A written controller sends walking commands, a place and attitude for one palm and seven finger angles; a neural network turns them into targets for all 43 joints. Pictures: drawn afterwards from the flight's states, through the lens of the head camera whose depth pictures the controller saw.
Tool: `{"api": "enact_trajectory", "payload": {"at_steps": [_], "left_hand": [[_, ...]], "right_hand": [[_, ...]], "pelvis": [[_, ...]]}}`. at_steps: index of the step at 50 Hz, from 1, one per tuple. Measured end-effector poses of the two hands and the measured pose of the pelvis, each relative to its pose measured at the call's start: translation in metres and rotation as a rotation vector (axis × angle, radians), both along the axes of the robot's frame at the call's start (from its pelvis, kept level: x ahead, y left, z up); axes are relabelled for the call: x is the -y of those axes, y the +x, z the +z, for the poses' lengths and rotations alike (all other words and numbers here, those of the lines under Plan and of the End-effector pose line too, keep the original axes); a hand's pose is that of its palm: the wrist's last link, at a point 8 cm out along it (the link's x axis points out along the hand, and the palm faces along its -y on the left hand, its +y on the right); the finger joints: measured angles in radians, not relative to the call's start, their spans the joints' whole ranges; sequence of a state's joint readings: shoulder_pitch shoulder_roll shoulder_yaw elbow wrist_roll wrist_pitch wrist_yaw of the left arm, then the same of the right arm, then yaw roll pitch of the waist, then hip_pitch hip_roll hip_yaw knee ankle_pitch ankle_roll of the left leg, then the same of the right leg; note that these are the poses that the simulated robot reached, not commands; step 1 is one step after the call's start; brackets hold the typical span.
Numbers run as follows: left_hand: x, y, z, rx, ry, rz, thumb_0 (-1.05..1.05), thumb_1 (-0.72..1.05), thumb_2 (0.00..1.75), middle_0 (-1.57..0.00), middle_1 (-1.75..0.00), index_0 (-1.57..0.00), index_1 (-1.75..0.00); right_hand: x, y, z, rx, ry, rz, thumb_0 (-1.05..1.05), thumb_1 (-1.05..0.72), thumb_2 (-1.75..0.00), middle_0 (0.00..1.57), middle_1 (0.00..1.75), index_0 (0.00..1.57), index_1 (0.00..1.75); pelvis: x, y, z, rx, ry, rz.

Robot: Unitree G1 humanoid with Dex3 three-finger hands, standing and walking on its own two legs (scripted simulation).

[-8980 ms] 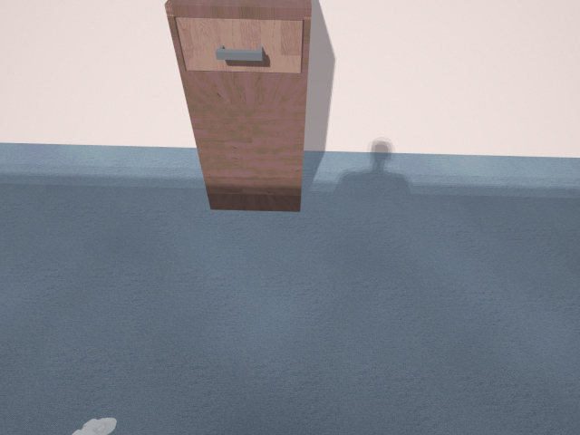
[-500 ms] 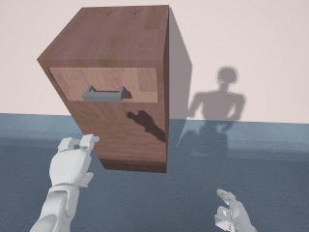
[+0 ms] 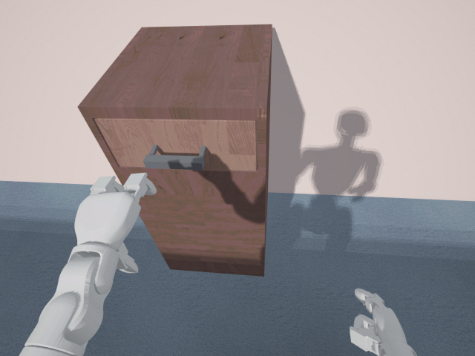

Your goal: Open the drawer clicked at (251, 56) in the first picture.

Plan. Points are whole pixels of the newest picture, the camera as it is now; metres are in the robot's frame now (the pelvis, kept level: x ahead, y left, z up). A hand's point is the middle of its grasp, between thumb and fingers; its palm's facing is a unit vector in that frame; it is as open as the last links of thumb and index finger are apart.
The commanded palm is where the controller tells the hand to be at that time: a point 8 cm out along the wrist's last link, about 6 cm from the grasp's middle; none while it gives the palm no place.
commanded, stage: raise the hand with hooked fingers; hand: left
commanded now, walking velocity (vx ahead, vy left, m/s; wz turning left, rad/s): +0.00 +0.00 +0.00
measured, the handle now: (176, 155) +0.53 +0.24 +0.00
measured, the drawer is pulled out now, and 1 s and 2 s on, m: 0.00 0.00 0.00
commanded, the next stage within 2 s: move the hooked fingers above the handle in 0.66 s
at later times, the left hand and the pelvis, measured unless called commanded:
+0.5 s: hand (119, 201) +0.31 +0.24 +0.11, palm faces +0.03 -0.08 -1.00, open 13.8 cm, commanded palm +0.28 +0.24 +0.17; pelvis +0.00 +0.00 +0.01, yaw +1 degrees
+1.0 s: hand (126, 201) +0.32 +0.24 +0.10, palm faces +0.02 -0.06 -1.00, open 13.8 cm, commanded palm +0.31 +0.24 +0.16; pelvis -0.01 -0.01 +0.01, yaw +1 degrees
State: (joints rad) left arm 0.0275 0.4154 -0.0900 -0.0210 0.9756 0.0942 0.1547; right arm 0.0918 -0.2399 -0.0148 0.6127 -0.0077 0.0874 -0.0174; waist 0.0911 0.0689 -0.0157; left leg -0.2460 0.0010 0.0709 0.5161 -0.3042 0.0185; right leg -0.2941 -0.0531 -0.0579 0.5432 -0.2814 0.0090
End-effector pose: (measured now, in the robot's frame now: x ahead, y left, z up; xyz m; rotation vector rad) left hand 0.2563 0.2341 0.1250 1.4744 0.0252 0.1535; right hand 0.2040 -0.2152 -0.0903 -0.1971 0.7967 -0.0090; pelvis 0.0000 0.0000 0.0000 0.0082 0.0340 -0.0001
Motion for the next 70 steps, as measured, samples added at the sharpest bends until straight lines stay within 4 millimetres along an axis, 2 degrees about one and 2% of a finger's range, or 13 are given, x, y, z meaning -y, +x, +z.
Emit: {"api": "enact_trajectory", "payload": {"at_steps": [8,17,30,43,48,53,60,70], "left_hand": [[-0.01,0.016,0.026,-0.012,0.016,-0.007,0.0,-0.45,0.31,-0.32,-1.17,-0.31,-1.18],[-0.019,0.032,0.048,-0.032,0.025,-0.026,0.0,-0.48,0.3,-0.32,-1.19,-0.31,-1.2],[-0.007,0.024,0.038,-0.027,0.011,-0.091,0.0,-0.49,0.3,-0.32,-1.2,-0.32,-1.2],[-0.004,0.024,0.039,-0.03,0.018,-0.057,0.0,-0.49,0.3,-0.32,-1.2,-0.31,-1.2],[-0.004,0.033,0.033,-0.062,0.026,-0.061,0.0,-0.49,0.3,-0.32,-1.2,-0.31,-1.2],[-0.002,0.046,0.029,-0.069,0.029,-0.081,0.0,-0.49,0.3,-0.32,-1.2,-0.32,-1.2],[0.003,0.071,0.024,-0.071,0.038,-0.105,0.0,-0.49,0.3,-0.32,-1.2,-0.32,-1.2],[-0.004,0.097,0.017,-0.085,0.041,-0.087,0.0,-0.48,0.3,-0.32,-1.2,-0.31,-1.2]], "right_hand": [[-0.02,0.012,0.005,-0.004,0.032,0.051,0.01,-0.91,-0.9,0.2,0.3,0.2,0.3],[-0.013,-0.004,-0.005,-0.078,0.025,0.037,0.01,-0.91,-0.9,0.2,0.3,0.2,0.3],[0.013,-0.031,-0.014,-0.15,-0.006,-0.01,0.01,-0.91,-0.9,0.2,0.3,0.2,0.3],[0.006,-0.018,-0.009,-0.095,0.021,0.001,0.01,-0.91,-0.9,0.2,0.3,0.2,0.3],[0.005,-0.017,-0.007,-0.083,0.015,0.003,0.01,-0.91,-0.9,0.2,0.3,0.2,0.3],[0.011,-0.024,-0.009,-0.095,0.001,-0.014,0.0,-0.91,-0.9,0.2,0.3,0.2,0.3],[0.024,-0.047,-0.017,-0.158,-0.019,-0.065,0.0,-0.91,-0.9,0.2,0.3,0.2,0.3],[0.039,-0.082,-0.027,-0.255,-0.039,-0.146,0.01,-0.91,-0.9,0.2,0.3,0.2,0.3]], "pelvis": [[-0.001,0.003,0.005,0.015,-0.005,0.012],[-0.001,0.004,0.008,0.015,-0.008,0.019],[0.0,0.001,0.008,-0.001,-0.005,0.012],[0.006,-0.004,0.008,0.008,-0.002,0.017],[0.008,-0.006,0.008,0.004,-0.002,0.02],[0.009,-0.007,0.007,-0.007,-0.002,0.022],[0.008,-0.005,0.006,-0.03,-0.002,0.014],[0.005,0.0,0.004,-0.065,-0.002,0.0]]}}
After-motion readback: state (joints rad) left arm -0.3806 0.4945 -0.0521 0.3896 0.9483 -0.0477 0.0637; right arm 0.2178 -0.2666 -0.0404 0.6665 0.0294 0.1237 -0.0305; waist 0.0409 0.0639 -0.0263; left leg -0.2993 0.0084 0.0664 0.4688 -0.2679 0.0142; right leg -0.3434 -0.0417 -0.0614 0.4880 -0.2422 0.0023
